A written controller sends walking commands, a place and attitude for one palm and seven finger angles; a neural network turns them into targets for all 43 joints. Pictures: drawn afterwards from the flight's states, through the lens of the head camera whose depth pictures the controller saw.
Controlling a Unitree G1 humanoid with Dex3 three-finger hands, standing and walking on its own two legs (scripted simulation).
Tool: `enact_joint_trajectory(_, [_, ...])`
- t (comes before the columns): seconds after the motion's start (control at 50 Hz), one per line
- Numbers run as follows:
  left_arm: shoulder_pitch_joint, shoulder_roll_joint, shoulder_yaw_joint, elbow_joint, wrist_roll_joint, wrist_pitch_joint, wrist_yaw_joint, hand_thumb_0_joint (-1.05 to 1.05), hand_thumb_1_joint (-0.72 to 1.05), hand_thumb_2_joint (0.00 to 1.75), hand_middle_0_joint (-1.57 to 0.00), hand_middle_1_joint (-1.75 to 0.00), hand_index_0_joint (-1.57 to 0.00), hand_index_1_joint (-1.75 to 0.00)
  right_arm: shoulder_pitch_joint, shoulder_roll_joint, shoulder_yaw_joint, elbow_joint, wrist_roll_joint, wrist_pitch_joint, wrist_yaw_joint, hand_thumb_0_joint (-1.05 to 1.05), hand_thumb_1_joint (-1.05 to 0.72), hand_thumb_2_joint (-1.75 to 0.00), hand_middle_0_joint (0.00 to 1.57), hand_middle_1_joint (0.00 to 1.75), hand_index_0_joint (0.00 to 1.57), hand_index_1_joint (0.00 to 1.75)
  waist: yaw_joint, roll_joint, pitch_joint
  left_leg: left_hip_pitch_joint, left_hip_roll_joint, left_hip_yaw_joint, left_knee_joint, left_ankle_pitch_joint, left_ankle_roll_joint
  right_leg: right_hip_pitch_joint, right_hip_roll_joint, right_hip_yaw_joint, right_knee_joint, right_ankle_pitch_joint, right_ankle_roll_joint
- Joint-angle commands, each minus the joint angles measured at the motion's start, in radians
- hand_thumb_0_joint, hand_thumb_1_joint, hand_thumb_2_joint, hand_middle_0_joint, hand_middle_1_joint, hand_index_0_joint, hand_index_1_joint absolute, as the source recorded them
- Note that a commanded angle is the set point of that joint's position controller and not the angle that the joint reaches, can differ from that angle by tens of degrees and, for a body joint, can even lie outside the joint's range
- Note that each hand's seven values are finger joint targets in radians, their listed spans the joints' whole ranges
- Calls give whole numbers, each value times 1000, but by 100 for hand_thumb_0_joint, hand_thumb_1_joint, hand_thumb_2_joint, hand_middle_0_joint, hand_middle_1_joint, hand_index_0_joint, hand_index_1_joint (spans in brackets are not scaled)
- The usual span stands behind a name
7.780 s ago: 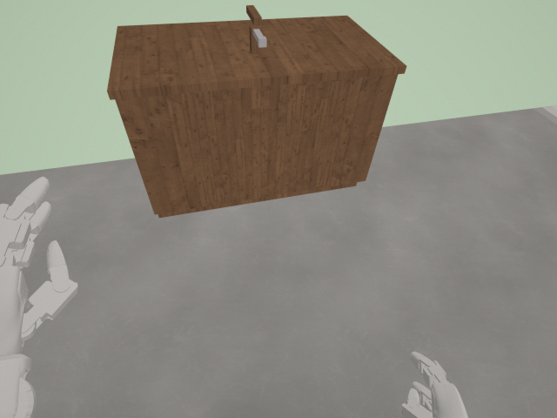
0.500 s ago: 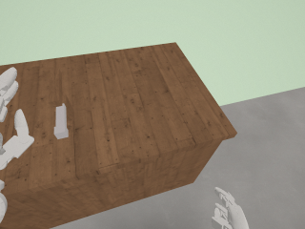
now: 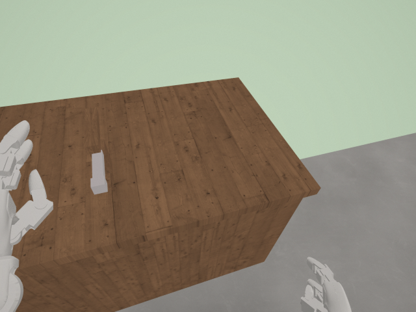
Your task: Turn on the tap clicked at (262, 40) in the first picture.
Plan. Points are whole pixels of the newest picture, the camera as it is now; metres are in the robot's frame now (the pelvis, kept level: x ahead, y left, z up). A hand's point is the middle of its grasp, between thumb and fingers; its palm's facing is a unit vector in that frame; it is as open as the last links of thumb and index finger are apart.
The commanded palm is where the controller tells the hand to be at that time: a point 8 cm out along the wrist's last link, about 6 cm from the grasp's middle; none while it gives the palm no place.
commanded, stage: come to a stop and stand still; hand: left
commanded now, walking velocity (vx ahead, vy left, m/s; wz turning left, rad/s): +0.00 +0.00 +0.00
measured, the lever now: (99, 185) +0.35 +0.27 +0.01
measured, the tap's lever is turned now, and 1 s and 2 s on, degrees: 0 0 0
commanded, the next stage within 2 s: look again from close up in 0.26 s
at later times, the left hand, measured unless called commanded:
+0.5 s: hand (29, 170) +0.25 +0.29 +0.19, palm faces +0.47 -0.79 -0.39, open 7.4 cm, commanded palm +0.17 +0.29 +0.17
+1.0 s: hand (66, 177) +0.26 +0.24 +0.17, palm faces +0.34 -0.88 -0.34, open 7.4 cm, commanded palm +0.19 +0.28 +0.17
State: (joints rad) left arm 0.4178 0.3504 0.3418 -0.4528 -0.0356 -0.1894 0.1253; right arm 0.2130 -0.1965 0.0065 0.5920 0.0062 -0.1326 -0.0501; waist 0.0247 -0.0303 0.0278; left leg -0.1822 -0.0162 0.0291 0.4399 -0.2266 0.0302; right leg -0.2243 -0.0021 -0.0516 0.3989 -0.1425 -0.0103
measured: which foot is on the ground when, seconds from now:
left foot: down 0.00-1.00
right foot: down 0.00-1.00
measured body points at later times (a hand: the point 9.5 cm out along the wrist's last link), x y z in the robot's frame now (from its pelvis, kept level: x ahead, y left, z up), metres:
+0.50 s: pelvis +0.00 +0.01 +0.00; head +0.03 +0.02 +0.45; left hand +0.22 +0.33 +0.21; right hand +0.18 -0.21 -0.08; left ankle +0.01 +0.10 -0.74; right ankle +0.05 -0.11 -0.74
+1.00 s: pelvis +0.03 +0.01 +0.00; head +0.06 +0.03 +0.45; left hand +0.23 +0.29 +0.19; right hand +0.23 -0.20 -0.06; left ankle +0.01 +0.10 -0.74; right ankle +0.05 -0.11 -0.74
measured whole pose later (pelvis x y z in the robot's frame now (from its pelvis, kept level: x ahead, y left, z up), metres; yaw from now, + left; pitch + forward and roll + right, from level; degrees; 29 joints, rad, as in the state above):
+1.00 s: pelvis +0.03 +0.01 +0.00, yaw -1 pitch +0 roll +0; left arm 0.36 0.38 0.35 -0.47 -0.06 -0.24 0.07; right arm 0.15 -0.16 0.01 0.55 0.01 -0.15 0.00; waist 0.03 -0.06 0.06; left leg -0.19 -0.02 0.05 0.47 -0.28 0.03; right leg -0.25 -0.01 -0.03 0.46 -0.21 0.00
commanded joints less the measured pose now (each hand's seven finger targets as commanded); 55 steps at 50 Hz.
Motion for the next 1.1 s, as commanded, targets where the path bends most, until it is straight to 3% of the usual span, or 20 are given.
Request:
enact_joint_trajectory(0.0, [-86,160,90,-201,6,-64,10,0,90,90,-20,-30,-20,-30,-100,-126,-40,-154,5,-55,-1,0,-90,-90,20,30,20,30,-7,99,-66,-157,102,-111,-172,-74,-8,156,-38,95,-42,-18,13])
enact_joint_trajectory(0.16, [-105,158,99,-199,13,-73,5,0,90,90,-20,-30,-20,-30,-79,-121,-32,-158,-1,-60,5,0,-90,-90,20,30,20,30,-3,103,-58,-241,111,-124,-215,-170,-2,227,-16,69,-13,-13,23])
enact_joint_trajectory(0.24, [-96,159,102,-203,9,-77,3,0,90,90,-20,-30,-20,-30,-84,-118,-36,-154,0,-67,7,0,-90,-90,20,30,20,30,-4,74,-92,-184,94,-110,-171,-72,-13,225,-30,75,-31,48,17])
enact_joint_trajectory(0.32, [-80,137,76,-204,3,-78,-1,0,90,90,-20,-30,-20,-30,-84,-121,-34,-143,-3,-65,8,0,-90,-90,20,30,20,30,-8,94,-106,-134,80,-91,-147,22,-24,196,-31,71,-34,93,13])
enact_joint_trajectory(0.34, [-1168,977,659,-464,183,-186,1,0,90,90,-20,-30,-20,-30,45,-170,-16,-137,-58,-105,14,0,-90,-90,20,30,20,30,-10,66,62,-278,117,-48,-10,95,17,41,-53,91,-26,16,47])
enact_joint_trajectory(0.36, [-542,328,256,154,57,-147,-48,0,90,90,-20,-30,-20,-30,-55,-25,15,-71,-10,-96,13,0,-90,-90,20,30,20,30,0,40,-169,-70,78,-77,-54,143,13,17,-104,74,-24,-29,-13])
enact_joint_trajectory(0.38, [-245,261,199,81,11,-141,-44,0,90,90,-20,-30,-20,-30,-43,-94,-35,-122,-7,-110,11,0,-90,-90,20,30,20,30,40,80,-92,-59,74,-68,-49,116,-18,63,-79,180,-76,54,-25])
enact_joint_trajectory(0.4, [-153,101,85,102,-10,-122,-47,0,90,90,-20,-30,-20,-30,-50,-109,-44,-135,15,-115,32,0,-90,-90,20,30,20,30,19,200,-161,16,68,-28,-41,138,-24,104,-86,156,-20,108,-35])
enact_joint_trajectory(0.42, [-207,134,68,-38,-13,-138,-50,0,90,90,-20,-30,-20,-30,-33,-127,-49,-142,11,-107,39,0,-90,-90,20,30,20,30,11,258,-187,-34,72,-55,-65,137,-23,142,-83,125,18,97,-25])
enact_joint_trajectory(0.44, [-160,143,73,-87,-17,-148,-46,0,90,90,-20,-30,-20,-30,-49,-131,-49,-142,10,-107,48,0,-90,-90,20,30,20,30,18,239,-185,-65,86,-68,-77,129,-17,166,-75,114,24,89,-15])
enact_joint_trajectory(0.5, [0,131,55,-145,-24,-144,-34,0,90,90,-20,-30,-20,-30,-83,-121,-41,-157,22,-106,64,0,-90,-90,20,30,20,30,26,75,-153,-104,88,-70,-95,72,-9,177,-55,86,21,61,5])
enact_joint_trajectory(0.54, [-9,190,117,-160,-22,-141,-23,0,90,90,-20,-30,-20,-30,-75,-127,-48,-164,16,-98,52,0,-90,-90,20,30,20,30,24,-62,-149,-114,80,-77,-88,53,-14,168,-51,86,3,43,13])
enact_joint_trajectory(0.58, [-42,239,184,-154,-31,-146,-17,0,90,90,-20,-30,-20,-30,-80,-129,-50,-167,13,-93,34,0,-90,-90,20,30,20,30,17,-127,-130,-109,71,-88,-85,38,-17,139,-56,100,-19,20,13])
enact_joint_trajectory(0.6, [-78,299,239,-181,-30,-147,-10,0,90,90,-20,-30,-20,-30,-99,-130,-46,-162,16,-88,25,0,-90,-90,20,30,20,30,13,-58,-124,-90,70,-84,-93,50,-19,122,-53,98,-10,29,12])
enact_joint_trajectory(0.7, [-184,241,175,-239,-33,-161,-21,0,90,90,-20,-30,-20,-30,-108,-113,-32,-160,14,-102,9,0,-90,-90,20,30,20,30,5,152,-144,-36,75,-73,-71,189,-19,136,-58,88,31,168,4])
enact_joint_trajectory(0.72, [-182,222,158,-218,-35,-162,-23,0,90,90,-20,-30,-20,-30,-94,-116,-32,-150,8,-104,8,0,-90,-90,20,30,20,30,7,165,-155,-26,83,-76,-69,230,-23,139,-56,75,29,179,6])
enact_joint_trajectory(0.82, [-146,147,75,-221,-28,-135,-30,0,90,90,-20,-30,-20,-30,-81,-121,-44,-141,4,-102,33,0,-90,-90,20,30,20,30,5,151,-170,40,134,-82,-51,507,-62,105,-20,28,75,182,19])
enact_joint_trajectory(0.9, [-92,183,125,-191,-27,-109,-32,0,90,90,-20,-30,-20,-30,-90,-117,-53,-159,10,-71,47,0,-90,-90,20,30,20,30,5,126,-141,31,171,-86,-57,561,-75,73,-6,17,102,112,23])
enact_joint_trajectory(0.98, [-88,194,151,-205,-38,-101,-43,0,90,90,-20,-30,-20,-30,-90,-116,-61,-190,5,-43,44,0,-90,-90,20,30,20,30,4,90,-144,-36,183,-79,-34,432,-56,119,-22,34,73,167,18])
enact_joint_trajectory(1.08, [-92,200,151,-284,-50,-98,-46,0,90,90,-20,-30,-20,-30,-97,-118,-61,-205,3,-46,36,0,-90,-90,20,30,20,30,2,123,-165,-56,158,-60,-23,257,-33,133,-30,69,58,200,10])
